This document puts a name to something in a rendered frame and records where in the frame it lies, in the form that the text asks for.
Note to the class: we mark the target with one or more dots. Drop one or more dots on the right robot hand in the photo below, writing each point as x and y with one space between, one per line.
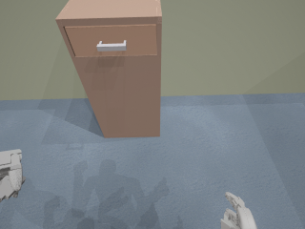
242 219

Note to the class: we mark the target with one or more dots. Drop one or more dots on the left robot hand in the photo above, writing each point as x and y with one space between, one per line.
11 173

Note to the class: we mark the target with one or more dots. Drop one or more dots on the cabinet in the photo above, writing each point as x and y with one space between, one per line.
124 90

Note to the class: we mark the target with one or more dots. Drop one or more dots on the drawer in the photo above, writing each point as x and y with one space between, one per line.
140 39

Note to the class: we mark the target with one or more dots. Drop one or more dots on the handle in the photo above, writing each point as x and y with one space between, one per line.
111 47

